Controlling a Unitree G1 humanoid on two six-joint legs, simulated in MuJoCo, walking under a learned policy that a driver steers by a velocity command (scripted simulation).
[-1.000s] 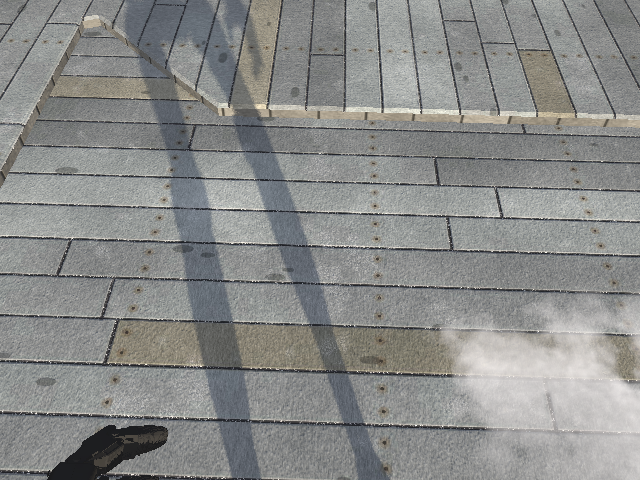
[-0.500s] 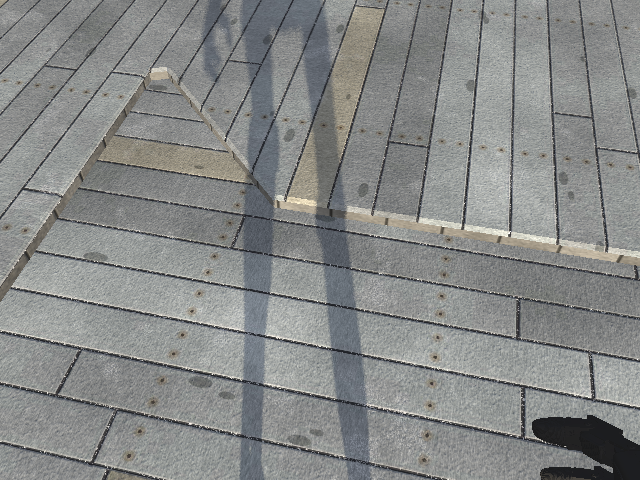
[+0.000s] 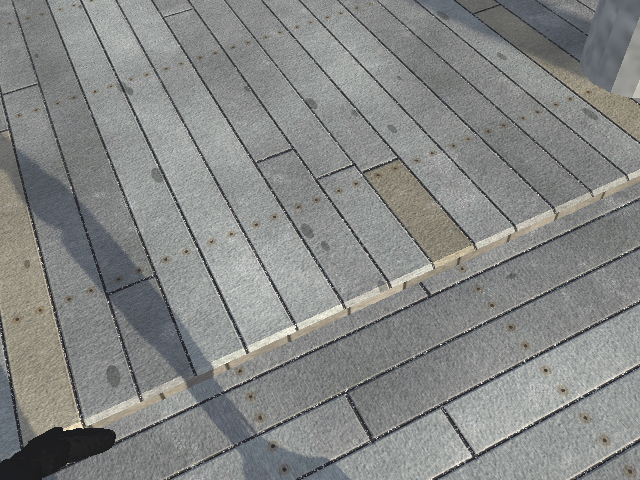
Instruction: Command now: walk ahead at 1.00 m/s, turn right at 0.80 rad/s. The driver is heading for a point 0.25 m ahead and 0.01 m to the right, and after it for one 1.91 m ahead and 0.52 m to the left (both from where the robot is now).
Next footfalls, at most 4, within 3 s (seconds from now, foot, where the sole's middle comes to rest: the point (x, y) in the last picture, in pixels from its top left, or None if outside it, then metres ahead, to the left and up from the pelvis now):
0.12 right None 0.34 -0.12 -0.76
0.56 left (268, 349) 0.77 0.11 -0.72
0.94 right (332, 267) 0.97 -0.06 -0.72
1.30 left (135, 281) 1.00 0.43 -0.72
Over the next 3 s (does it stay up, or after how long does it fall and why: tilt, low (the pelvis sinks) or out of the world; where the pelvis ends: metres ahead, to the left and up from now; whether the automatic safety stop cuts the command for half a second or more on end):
stays up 1.95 0.57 0.04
